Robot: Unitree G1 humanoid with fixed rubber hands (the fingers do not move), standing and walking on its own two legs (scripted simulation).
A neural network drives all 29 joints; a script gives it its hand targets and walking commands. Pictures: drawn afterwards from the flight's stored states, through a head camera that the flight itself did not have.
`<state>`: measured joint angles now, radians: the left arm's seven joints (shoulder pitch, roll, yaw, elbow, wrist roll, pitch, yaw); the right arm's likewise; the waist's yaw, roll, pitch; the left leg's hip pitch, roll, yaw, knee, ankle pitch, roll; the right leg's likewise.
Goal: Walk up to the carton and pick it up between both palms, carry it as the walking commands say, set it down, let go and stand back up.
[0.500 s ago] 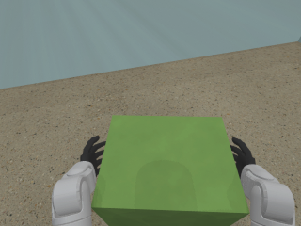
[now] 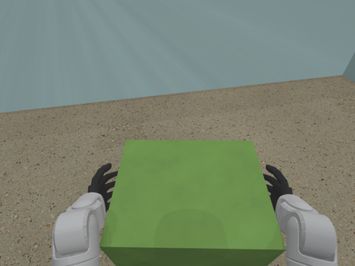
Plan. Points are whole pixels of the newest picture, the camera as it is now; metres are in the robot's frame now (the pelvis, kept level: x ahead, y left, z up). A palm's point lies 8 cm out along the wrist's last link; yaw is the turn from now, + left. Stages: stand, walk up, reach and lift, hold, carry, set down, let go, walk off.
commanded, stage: carry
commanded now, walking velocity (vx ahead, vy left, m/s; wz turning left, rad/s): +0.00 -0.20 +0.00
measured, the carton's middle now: (188, 213) +0.25 +0.00 +0.02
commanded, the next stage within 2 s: none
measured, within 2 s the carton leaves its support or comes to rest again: neither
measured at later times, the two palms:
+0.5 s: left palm (127, 200) +0.25 +0.13 +0.08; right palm (303, 205) +0.24 -0.24 +0.07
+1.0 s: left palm (177, 210) +0.24 +0.02 +0.06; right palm (352, 210) +0.23 -0.35 +0.06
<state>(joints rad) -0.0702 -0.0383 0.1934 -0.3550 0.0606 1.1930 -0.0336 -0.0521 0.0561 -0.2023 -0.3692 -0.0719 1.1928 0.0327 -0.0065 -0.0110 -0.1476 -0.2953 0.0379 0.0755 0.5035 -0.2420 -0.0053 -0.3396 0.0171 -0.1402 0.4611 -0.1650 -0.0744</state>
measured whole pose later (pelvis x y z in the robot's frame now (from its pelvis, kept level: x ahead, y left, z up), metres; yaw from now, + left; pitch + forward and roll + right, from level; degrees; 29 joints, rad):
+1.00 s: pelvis -0.01 -0.15 -0.01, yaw +0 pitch +4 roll -1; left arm -0.06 -0.10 0.20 -0.41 0.06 1.16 -0.04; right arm -0.04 0.02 -0.22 -0.44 -0.04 1.18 0.03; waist 0.02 0.03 -0.05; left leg -0.48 0.17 0.09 0.96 -0.58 -0.09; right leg -0.42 -0.06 -0.13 0.62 -0.26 -0.01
